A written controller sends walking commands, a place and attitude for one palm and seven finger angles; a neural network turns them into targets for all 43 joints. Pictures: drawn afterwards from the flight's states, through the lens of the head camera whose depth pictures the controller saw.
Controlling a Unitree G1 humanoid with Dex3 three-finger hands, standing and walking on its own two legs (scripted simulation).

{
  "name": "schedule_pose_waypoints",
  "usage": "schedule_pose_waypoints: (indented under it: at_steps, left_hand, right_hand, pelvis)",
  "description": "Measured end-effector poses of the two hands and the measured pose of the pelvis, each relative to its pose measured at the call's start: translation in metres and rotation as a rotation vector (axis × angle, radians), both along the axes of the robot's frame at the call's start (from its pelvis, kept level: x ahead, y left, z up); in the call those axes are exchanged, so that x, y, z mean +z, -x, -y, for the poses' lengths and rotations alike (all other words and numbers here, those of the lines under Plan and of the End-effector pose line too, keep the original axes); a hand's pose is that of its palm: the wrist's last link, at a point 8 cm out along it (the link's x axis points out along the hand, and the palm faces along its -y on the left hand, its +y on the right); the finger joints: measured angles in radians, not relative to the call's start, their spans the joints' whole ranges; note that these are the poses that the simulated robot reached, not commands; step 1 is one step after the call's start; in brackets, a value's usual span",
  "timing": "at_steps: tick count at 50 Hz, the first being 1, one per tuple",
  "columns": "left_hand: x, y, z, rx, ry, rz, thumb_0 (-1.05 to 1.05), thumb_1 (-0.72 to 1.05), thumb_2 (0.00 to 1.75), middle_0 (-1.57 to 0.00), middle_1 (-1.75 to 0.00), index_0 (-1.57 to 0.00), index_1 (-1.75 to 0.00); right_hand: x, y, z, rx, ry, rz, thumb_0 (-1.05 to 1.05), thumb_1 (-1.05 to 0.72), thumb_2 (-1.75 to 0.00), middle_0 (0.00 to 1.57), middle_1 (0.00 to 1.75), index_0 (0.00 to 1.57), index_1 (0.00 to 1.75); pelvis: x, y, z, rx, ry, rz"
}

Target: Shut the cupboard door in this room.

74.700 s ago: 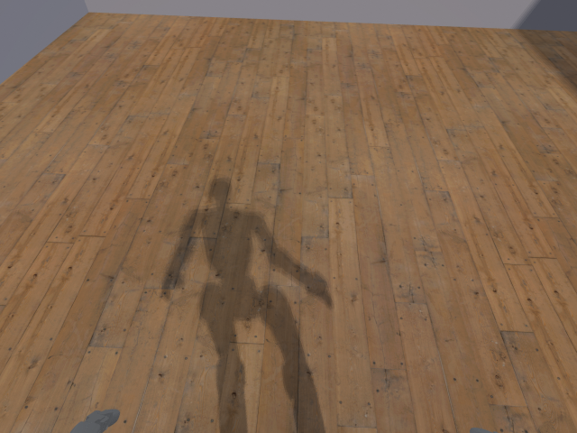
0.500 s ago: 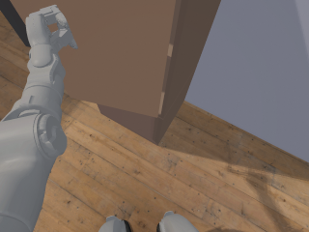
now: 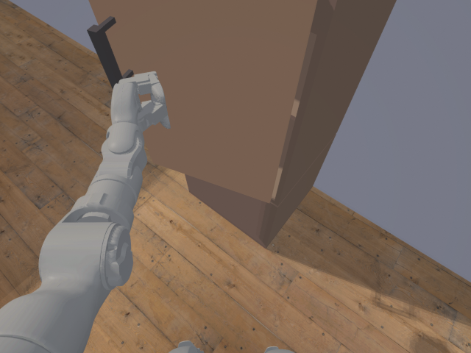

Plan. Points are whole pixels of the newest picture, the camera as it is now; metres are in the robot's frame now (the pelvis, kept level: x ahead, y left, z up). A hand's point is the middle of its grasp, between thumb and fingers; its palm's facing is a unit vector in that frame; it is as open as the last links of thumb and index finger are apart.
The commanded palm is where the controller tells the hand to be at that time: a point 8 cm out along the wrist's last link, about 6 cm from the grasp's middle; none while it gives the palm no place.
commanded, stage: draw the hand back to the body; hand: left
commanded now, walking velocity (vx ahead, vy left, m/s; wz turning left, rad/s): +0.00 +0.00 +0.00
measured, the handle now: (114, 55) +0.67 +0.19 +0.12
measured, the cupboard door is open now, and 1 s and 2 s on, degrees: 17 17 17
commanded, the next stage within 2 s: step back with the hand held close in 1.62 s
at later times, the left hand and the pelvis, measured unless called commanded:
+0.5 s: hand (101, 153) +0.38 +0.16 +0.16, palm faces +0.05 -1.00 -0.04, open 3.1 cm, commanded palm +0.34 +0.21 +0.16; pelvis -0.01 +0.00 +0.02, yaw -1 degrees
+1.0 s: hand out of the picture +0.24 +0.25 +0.18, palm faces +0.33 -0.89 -0.30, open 4.3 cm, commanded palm +0.20 +0.29 +0.20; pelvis -0.01 +0.02 +0.05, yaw +0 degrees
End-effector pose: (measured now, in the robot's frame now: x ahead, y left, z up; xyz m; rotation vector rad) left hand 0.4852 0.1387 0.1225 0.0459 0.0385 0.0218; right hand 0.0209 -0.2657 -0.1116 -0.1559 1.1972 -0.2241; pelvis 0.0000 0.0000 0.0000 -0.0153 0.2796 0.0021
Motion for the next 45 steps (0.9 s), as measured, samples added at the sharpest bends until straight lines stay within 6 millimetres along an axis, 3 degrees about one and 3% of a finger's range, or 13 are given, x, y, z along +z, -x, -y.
schedule_pose_waypoints:
  at_steps: [4,9,16,20,26,34,39,45]
  left_hand:
    - [0.001,0.001,-0.003,0.039,0.058,-0.025,0.02,0.90,0.90,-1.30,-1.50,-1.30,-1.50]
    - [0.018,0.011,-0.014,0.038,0.039,0.108,0.02,0.90,0.90,-1.29,-1.50,-1.30,-1.50]
    - [0.009,0.060,-0.047,0.036,0.022,0.037,0.02,0.90,0.90,-1.29,-1.50,-1.30,-1.50]
    - [0.010,0.093,-0.062,0.054,0.047,0.058,0.02,0.90,0.90,-1.29,-1.50,-1.30,-1.50]
    - [0.037,0.131,-0.072,0.013,0.001,0.162,0.02,0.90,0.90,-1.29,-1.49,-1.30,-1.49]
    - [0.048,0.187,-0.088,0.057,-0.129,0.145,0.02,0.89,0.90,-1.17,-1.36,-1.18,-1.36]
    - [0.045,0.223,-0.111,0.144,-0.172,0.118,0.02,0.89,0.90,-1.06,-1.24,-1.07,-1.23]
    - [0.058,0.255,-0.138,0.245,-0.239,0.131,0.02,0.89,0.90,-0.90,-1.06,-0.91,-1.06]
  right_hand:
    - [0.000,-0.001,-0.011,0.000,-0.024,0.018,0.00,-0.91,-0.90,0.20,0.30,0.20,0.30]
    - [-0.001,0.010,-0.018,-0.017,-0.049,0.014,0.00,-0.91,-0.90,0.20,0.30,0.21,0.30]
    - [0.005,0.012,-0.017,-0.055,-0.064,0.024,0.01,-0.91,-0.90,0.20,0.30,0.21,0.30]
    - [0.015,-0.011,-0.011,-0.023,-0.026,0.093,0.01,-0.91,-0.90,0.20,0.30,0.21,0.30]
    - [0.033,-0.065,-0.009,0.038,0.017,0.277,0.01,-0.91,-0.90,0.20,0.30,0.20,0.30]
    - [0.068,-0.128,-0.035,0.088,-0.012,0.481,0.01,-0.91,-0.90,0.20,0.30,0.20,0.30]
    - [0.083,-0.148,-0.056,0.150,-0.031,0.518,0.01,-0.91,-0.90,0.20,0.30,0.20,0.30]
    - [0.081,-0.154,-0.073,0.208,-0.051,0.508,0.01,-0.90,-0.90,0.20,0.30,0.21,0.30]
  pelvis:
    - [0.003,0.002,0.001,-0.003,-0.002,0.009]
    - [0.005,0.000,0.001,-0.023,-0.008,0.019]
    - [0.015,-0.005,0.000,-0.037,-0.011,0.095]
    - [0.020,-0.002,-0.001,-0.023,-0.005,0.145]
    - [0.023,0.007,-0.006,-0.009,0.000,0.200]
    - [0.034,0.012,-0.011,-0.012,-0.012,0.270]
    - [0.039,0.013,-0.012,-0.002,-0.009,0.311]
    - [0.044,0.012,-0.016,0.007,-0.009,0.334]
